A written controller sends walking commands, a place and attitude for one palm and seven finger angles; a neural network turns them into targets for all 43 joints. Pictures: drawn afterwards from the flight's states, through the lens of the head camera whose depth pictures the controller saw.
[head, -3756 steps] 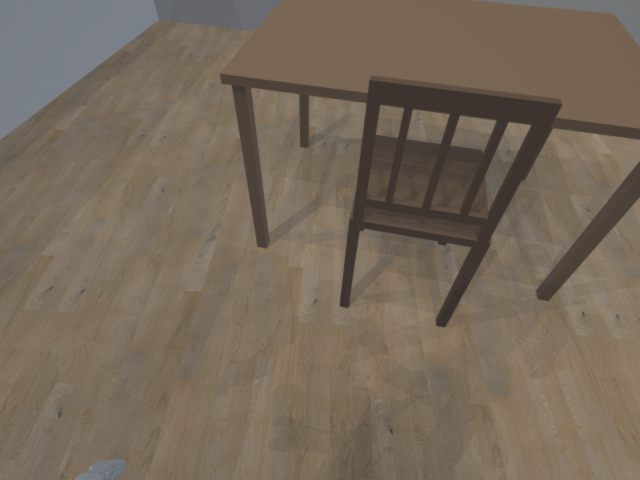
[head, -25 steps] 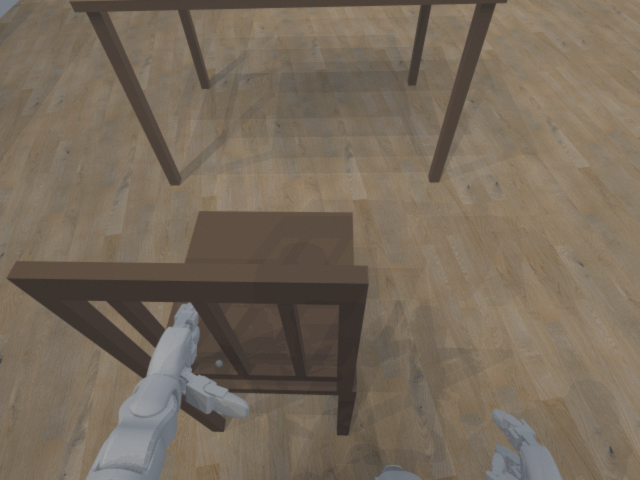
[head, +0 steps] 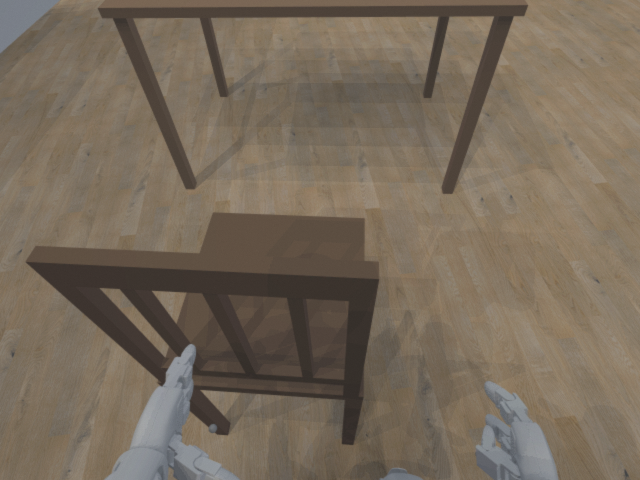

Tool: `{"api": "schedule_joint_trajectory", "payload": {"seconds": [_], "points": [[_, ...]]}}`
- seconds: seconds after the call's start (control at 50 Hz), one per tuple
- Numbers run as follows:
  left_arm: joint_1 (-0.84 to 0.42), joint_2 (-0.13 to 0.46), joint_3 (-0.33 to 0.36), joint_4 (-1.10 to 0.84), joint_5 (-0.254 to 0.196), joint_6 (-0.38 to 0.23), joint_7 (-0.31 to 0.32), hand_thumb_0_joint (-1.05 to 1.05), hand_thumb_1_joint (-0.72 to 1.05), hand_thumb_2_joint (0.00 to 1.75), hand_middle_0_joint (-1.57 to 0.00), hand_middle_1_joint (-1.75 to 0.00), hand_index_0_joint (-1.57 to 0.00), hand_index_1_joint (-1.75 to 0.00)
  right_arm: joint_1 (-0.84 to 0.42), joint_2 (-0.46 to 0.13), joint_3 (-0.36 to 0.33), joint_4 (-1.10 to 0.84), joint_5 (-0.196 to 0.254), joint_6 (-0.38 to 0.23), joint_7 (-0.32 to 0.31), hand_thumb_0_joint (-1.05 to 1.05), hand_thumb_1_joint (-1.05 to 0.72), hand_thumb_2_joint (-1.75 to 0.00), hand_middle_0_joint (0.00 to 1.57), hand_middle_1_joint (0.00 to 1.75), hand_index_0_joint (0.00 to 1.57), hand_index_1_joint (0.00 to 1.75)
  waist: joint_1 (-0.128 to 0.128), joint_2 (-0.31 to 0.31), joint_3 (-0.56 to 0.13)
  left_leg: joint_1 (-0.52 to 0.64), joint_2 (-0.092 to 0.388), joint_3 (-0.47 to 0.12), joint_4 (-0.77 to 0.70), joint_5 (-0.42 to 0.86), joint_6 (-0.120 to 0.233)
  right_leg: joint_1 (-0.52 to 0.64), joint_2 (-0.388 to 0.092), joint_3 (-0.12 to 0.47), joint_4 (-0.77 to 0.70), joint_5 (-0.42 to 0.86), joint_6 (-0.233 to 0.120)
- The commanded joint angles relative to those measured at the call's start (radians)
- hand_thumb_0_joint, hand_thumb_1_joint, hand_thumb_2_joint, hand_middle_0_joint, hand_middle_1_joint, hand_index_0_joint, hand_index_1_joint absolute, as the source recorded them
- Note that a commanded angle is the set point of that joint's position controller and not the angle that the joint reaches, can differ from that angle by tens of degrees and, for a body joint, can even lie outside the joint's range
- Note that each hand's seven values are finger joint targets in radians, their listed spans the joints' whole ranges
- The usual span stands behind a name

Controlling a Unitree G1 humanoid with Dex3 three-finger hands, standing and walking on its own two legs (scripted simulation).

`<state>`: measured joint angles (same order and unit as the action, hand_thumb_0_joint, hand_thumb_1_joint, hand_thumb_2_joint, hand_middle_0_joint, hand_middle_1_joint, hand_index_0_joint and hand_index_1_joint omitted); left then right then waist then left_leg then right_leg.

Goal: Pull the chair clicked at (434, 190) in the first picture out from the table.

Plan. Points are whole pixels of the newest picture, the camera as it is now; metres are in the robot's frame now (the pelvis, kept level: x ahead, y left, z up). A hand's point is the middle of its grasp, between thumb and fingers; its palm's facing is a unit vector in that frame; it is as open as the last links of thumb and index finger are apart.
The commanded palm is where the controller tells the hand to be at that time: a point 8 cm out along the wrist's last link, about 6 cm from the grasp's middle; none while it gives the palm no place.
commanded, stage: draw the fingers out of the gap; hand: left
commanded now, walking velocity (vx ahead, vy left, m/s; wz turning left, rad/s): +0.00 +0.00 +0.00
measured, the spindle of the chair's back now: (235, 335) +0.32 +0.13 -0.04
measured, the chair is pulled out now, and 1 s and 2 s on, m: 0.77 0.77 0.77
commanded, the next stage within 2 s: draw the hand back to the body in 0.14 s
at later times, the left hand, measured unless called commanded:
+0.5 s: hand (181, 424) +0.19 +0.16 +0.04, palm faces +0.04 -1.00 -0.04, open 17.5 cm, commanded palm +0.14 +0.22 +0.04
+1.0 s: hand (89, 416) +0.18 +0.22 +0.10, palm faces +0.27 -0.89 -0.38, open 15.6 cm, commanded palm +0.14 +0.27 +0.14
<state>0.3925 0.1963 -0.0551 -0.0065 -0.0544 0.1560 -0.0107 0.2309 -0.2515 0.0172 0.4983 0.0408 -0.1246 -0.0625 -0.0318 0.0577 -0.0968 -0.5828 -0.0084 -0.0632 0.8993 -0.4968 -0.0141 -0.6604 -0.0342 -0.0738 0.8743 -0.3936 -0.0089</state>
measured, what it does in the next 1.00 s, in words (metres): stands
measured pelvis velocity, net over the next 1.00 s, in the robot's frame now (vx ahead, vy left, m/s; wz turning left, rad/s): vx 0.01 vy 0.01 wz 0.00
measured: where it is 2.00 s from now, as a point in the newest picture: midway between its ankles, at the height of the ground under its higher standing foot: outside the picture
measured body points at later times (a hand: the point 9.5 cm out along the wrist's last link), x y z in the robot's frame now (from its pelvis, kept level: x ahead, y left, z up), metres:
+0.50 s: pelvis -0.01 +0.00 -0.02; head +0.04 -0.01 +0.42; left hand +0.18 +0.21 +0.04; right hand +0.17 -0.23 -0.10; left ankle -0.03 +0.13 -0.69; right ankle +0.02 -0.11 -0.69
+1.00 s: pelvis +0.01 +0.01 +0.02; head +0.02 -0.02 +0.47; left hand +0.16 +0.26 +0.12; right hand +0.20 -0.22 -0.07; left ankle -0.03 +0.13 -0.69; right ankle +0.02 -0.12 -0.69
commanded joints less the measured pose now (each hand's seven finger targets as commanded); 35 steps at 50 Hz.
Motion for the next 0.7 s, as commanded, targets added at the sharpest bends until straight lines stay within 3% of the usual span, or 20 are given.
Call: {"api": "schedule_joint_trajectory", "payload": {"seconds": [0.0, 0.06, 0.24, 0.26, 0.28, 0.3, 0.34, 0.38, 0.4, 0.44, 0.48, 0.56, 0.58, 0.64, 0.68], "points": [[0.044, 0.098, 0.059, -0.239, 0.002, -0.052, 0.005, 0.0, -0.55, 0.2, 0.0, 0.0, 0.0, 0.0, -0.054, -0.107, -0.049, -0.168, 0.007, -0.046, -0.016, 0.0, -0.9, -0.9, 0.2, 0.3, 0.2, 0.3, -0.004, -0.043, -0.164, 0.001, -0.015, 0.022, -0.115, 0.301, 0.038, 0.198, 0.008, 0.013, -0.115, 0.216, -0.005], [0.074, 0.109, 0.068, -0.252, -0.002, -0.049, 0.0, 0.0, -0.55, 0.2, 0.0, 0.0, 0.0, 0.0, -0.062, -0.107, -0.05, -0.169, 0.008, -0.048, -0.023, 0.0, -0.9, -0.9, 0.2, 0.3, 0.2, 0.3, -0.007, -0.07, -0.133, -0.025, -0.016, 0.017, -0.11, 0.259, 0.039, 0.178, 0.011, 0.013, -0.122, 0.161, -0.006], [0.204, 0.1, 0.061, -0.33, -0.002, -0.068, -0.008, 0.0, -0.55, 0.2, 0.0, 0.0, 0.0, 0.0, -0.066, -0.091, -0.058, -0.177, 0.011, -0.062, -0.035, 0.0, -0.9, -0.9, 0.2, 0.3, 0.2, 0.3, 0.0, -0.044, -0.154, -0.035, -0.019, 0.014, -0.088, 0.25, 0.039, 0.154, 0.011, 0.008, -0.104, 0.13, -0.007], [0.11, 0.036, 0.092, -0.493, -0.127, -0.192, -0.007, 0.0, -0.55, 0.2, 0.0, 0.0, 0.0, 0.0, -0.06, -0.085, -0.054, -0.169, 0.009, -0.088, -0.038, 0.0, -0.9, -0.9, 0.2, 0.3, 0.2, 0.3, -0.002, -0.054, -0.129, -0.036, -0.024, 0.006, -0.061, 0.264, 0.026, 0.11, 0.025, -0.018, -0.089, 0.151, -0.011], [0.159, 0.074, 0.11, -0.45, -0.115, -0.25, -0.008, 0.0, -0.55, 0.2, 0.0, 0.0, 0.0, 0.0, -0.056, -0.085, -0.059, -0.14, 0.006, -0.107, -0.035, 0.0, -0.9, -0.9, 0.2, 0.3, 0.2, 0.3, 0.011, -0.016, -0.159, -0.028, -0.023, 0.012, -0.054, 0.264, 0.024, 0.112, 0.026, -0.011, -0.072, 0.139, -0.016], [0.174, 0.057, 0.103, -0.459, -0.132, -0.295, -0.011, 0.0, -0.55, 0.2, 0.0, 0.0, 0.0, 0.0, -0.051, -0.081, -0.058, -0.134, 0.009, -0.118, -0.029, 0.0, -0.9, -0.9, 0.2, 0.3, 0.2, 0.3, 0.01, 0.003, -0.158, -0.029, -0.022, 0.011, -0.048, 0.27, 0.022, 0.098, 0.025, -0.013, -0.063, 0.142, -0.014], [0.158, 0.058, 0.115, -0.458, -0.138, -0.385, -0.02, 0.0, -0.55, 0.2, 0.0, 0.0, 0.0, 0.0, -0.05, -0.078, -0.065, -0.117, 0.01, -0.133, -0.018, 0.0, -0.9, -0.9, 0.2, 0.3, 0.2, 0.3, 0.008, -0.021, -0.152, -0.053, -0.019, 0.009, -0.033, 0.261, 0.015, 0.069, 0.028, -0.015, -0.038, 0.125, -0.012], [0.148, 0.073, 0.144, -0.43, -0.142, -0.476, -0.04, 0.0, -0.55, 0.2, 0.0, 0.0, 0.0, 0.0, -0.061, -0.075, -0.071, -0.097, 0.01, -0.139, -0.005, 0.0, -0.9, -0.9, 0.2, 0.3, 0.2, 0.3, 0.013, -0.007, -0.131, -0.096, -0.017, 0.009, -0.011, 0.232, 0.01, 0.029, 0.029, -0.009, -0.013, 0.092, -0.016], [0.162, 0.047, 0.124, -0.421, -0.145, -0.522, -0.061, 0.0, -0.55, 0.2, 0.0, 0.0, 0.0, 0.0, -0.072, -0.071, -0.072, -0.096, 0.01, -0.143, 0.003, 0.0, -0.9, -0.9, 0.2, 0.3, 0.2, 0.3, 0.017, -0.013, -0.127, -0.114, -0.017, 0.011, -0.001, 0.218, 0.008, 0.015, 0.028, -0.009, 0.003, 0.077, -0.017], [0.185, 0.061, 0.142, -0.399, -0.156, -0.606, -0.111, 0.0, -0.55, 0.2, 0.0, 0.0, 0.0, 0.0, -0.09, -0.07, -0.082, -0.094, 0.015, -0.141, 0.017, 0.0, -0.9, -0.9, 0.2, 0.3, 0.2, 0.3, 0.024, -0.039, -0.145, -0.155, -0.013, 0.015, 0.027, 0.198, 0.009, 0.004, 0.025, 0.004, 0.023, 0.059, -0.018], [0.245, 0.09, 0.172, -0.39, -0.16, -0.6, -0.154, 0.0, -0.55, 0.2, 0.0, 0.0, 0.0, 0.0, -0.102, -0.076, -0.086, -0.123, 0.025, -0.127, 0.025, 0.0, -0.9, -0.9, 0.2, 0.3, 0.2, 0.3, 0.042, -0.025, -0.191, -0.154, -0.014, 0.025, 0.012, 0.189, 0.017, 0.062, 0.018, 0.022, 0.011, 0.055, -0.019], [0.294, 0.121, 0.226, -0.499, -0.199, -0.48, -0.167, 0.0, -0.55, 0.2, 0.0, 0.0, 0.0, 0.0, -0.119, -0.076, -0.085, -0.169, 0.041, -0.096, 0.003, 0.0, -0.9, -0.9, 0.2, 0.3, 0.2, 0.3, 0.051, -0.043, -0.235, -0.1, -0.013, 0.02, -0.026, 0.218, 0.028, 0.15, 0.018, 0.016, -0.024, 0.092, -0.013], [0.272, 0.12, 0.224, -0.53, -0.21, -0.466, -0.16, 0.0, -0.55, 0.2, 0.0, 0.0, 0.0, 0.0, -0.113, -0.071, -0.08, -0.167, 0.044, -0.093, -0.004, 0.0, -0.9, -0.9, 0.2, 0.3, 0.2, 0.3, 0.037, -0.052, -0.209, -0.099, -0.011, 0.019, -0.031, 0.212, 0.03, 0.149, 0.015, 0.017, -0.04, 0.089, -0.008], [0.251, 0.135, 0.258, -0.583, -0.229, -0.465, -0.138, 0.0, -0.55, 0.2, 0.0, 0.0, 0.0, 0.0, -0.1, -0.068, -0.077, -0.147, 0.042, -0.099, -0.017, 0.0, -0.9, -0.9, 0.2, 0.3, 0.2, 0.3, 0.031, -0.075, -0.175, -0.078, -0.008, 0.012, -0.046, 0.226, 0.029, 0.163, 0.018, 0.014, -0.066, 0.107, -0.006], [0.231, 0.148, 0.267, -0.602, -0.228, -0.477, -0.136, 0.0, -0.48, 0.24, -0.01, -0.02, -0.01, -0.02, -0.091, -0.069, -0.073, -0.131, 0.041, -0.11, -0.021, 0.0, -0.9, -0.9, 0.2, 0.3, 0.2, 0.3, 0.025, -0.042, -0.162, -0.05, -0.008, 0.012, -0.054, 0.246, 0.03, 0.167, 0.019, 0.014, -0.079, 0.133, -0.008]]}}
